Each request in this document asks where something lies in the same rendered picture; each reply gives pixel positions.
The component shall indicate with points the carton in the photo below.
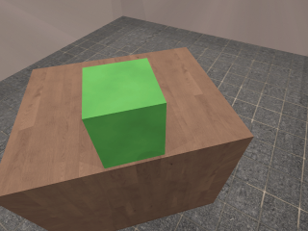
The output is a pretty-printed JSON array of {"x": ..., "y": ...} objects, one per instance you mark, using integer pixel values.
[{"x": 124, "y": 112}]

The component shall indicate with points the pedestal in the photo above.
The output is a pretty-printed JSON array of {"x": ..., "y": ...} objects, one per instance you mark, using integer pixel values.
[{"x": 51, "y": 174}]

